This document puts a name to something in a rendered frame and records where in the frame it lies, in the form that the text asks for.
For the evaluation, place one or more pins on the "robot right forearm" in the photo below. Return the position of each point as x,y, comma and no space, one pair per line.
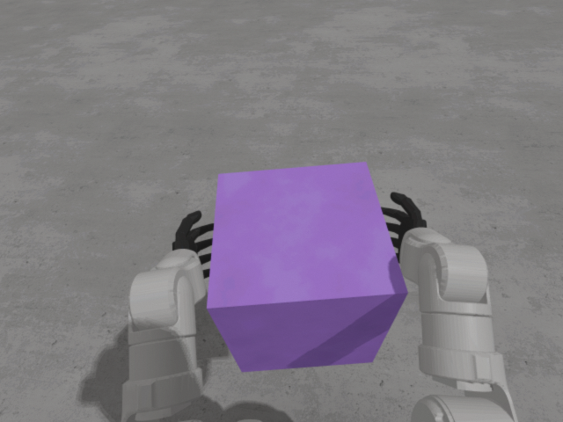
457,335

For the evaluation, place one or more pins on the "robot left forearm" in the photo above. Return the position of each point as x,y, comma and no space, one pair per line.
163,374

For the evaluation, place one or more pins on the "right robot upper arm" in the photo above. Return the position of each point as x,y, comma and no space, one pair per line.
441,408

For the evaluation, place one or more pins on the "left robot hand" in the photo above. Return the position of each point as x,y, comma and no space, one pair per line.
185,238

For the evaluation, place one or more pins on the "carton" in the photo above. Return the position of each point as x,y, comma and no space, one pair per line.
303,272

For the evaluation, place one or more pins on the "right robot hand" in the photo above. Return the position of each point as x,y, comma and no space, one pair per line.
408,221

